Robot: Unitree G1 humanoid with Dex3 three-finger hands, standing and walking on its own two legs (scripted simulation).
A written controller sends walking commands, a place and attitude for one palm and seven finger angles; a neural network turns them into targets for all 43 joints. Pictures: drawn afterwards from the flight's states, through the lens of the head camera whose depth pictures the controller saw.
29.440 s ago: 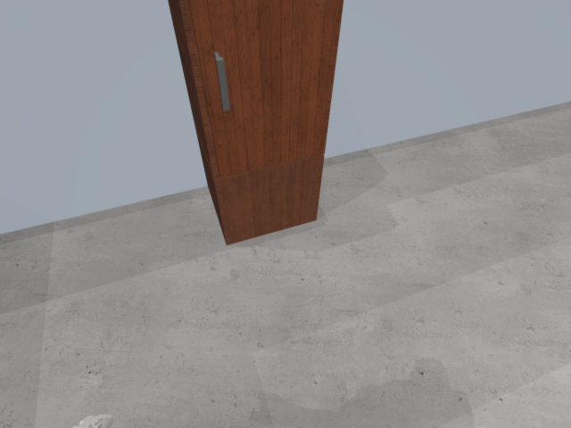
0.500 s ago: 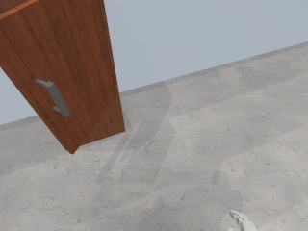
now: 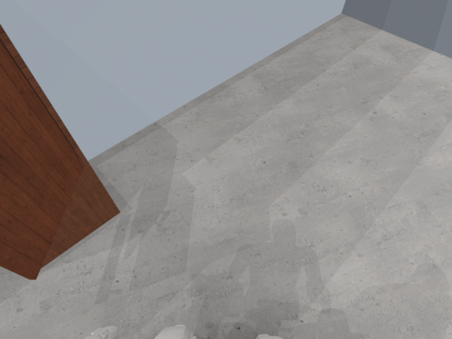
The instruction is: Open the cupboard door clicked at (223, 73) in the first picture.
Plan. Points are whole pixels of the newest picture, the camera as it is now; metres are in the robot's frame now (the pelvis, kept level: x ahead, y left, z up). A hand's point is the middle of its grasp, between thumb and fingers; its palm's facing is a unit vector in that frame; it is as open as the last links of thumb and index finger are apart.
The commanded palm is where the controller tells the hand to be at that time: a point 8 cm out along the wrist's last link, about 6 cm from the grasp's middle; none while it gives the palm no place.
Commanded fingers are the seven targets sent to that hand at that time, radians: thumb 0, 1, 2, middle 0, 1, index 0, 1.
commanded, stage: walk to a spot facing it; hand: left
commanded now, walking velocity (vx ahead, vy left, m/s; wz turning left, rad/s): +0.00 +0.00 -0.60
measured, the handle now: out of the picture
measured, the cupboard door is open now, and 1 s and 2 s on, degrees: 44 44 44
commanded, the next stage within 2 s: turn to face it in 1.58 s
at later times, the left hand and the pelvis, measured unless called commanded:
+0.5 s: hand (165, 325) +0.16 +0.13 -0.15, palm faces -0.26 -0.94 -0.23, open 7.3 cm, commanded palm none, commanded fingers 0.00 0.90 0.90 -0.20 -0.30 -0.20 -0.30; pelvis +0.05 -0.04 +0.01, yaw -18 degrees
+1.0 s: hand (239, 205) +0.43 -0.01 -0.15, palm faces -0.57 -0.80 -0.21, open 7.3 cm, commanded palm none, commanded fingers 0.00 0.90 0.90 -0.20 -0.30 -0.20 -0.30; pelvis +0.22 -0.11 +0.01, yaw -34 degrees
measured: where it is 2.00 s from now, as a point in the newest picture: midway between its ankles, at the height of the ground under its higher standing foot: (319, 254)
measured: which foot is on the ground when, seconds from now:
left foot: up 0.00-0.02, down 0.04-0.34, up 0.36-0.68, down 0.70-1.00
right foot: down 0.00-0.04, up 0.06-0.32, down 0.34-0.70, up 0.72-1.00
